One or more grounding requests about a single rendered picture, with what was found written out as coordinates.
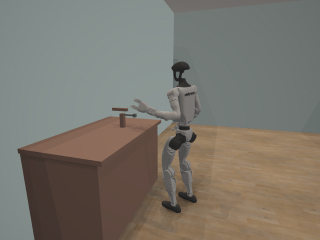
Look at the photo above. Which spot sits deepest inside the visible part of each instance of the right robot forearm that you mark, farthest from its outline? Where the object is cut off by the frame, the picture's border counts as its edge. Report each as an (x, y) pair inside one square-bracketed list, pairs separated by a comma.
[(195, 115)]

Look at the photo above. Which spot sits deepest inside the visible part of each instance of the counter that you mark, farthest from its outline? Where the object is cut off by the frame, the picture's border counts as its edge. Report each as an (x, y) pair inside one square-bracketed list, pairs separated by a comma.
[(87, 183)]

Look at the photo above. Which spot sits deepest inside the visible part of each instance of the robot left upper arm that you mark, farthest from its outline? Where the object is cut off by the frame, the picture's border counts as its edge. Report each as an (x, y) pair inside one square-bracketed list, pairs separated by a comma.
[(174, 102)]

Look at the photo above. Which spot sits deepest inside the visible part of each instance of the left robot forearm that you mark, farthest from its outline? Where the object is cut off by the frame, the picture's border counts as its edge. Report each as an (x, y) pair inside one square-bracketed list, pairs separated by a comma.
[(162, 114)]

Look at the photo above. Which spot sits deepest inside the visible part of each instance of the robot right upper arm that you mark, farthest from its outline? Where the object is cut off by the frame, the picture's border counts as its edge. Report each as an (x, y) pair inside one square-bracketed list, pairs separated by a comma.
[(197, 101)]

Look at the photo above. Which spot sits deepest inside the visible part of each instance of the tap lever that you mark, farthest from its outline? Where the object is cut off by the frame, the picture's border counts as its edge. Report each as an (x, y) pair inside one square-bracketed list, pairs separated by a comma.
[(133, 115)]

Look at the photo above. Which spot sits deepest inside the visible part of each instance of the left robot shin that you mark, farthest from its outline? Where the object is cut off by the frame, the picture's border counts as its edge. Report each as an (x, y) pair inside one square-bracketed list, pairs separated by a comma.
[(170, 186)]

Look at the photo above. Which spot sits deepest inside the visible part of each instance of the left robot hand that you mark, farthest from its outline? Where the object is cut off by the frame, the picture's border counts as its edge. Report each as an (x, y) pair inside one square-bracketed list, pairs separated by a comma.
[(142, 107)]

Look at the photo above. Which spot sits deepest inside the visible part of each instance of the robot head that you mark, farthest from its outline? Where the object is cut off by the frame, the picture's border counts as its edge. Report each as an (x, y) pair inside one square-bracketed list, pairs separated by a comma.
[(180, 67)]

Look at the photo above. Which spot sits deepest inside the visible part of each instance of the right robot hand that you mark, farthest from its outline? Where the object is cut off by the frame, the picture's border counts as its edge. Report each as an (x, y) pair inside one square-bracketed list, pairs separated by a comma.
[(176, 127)]

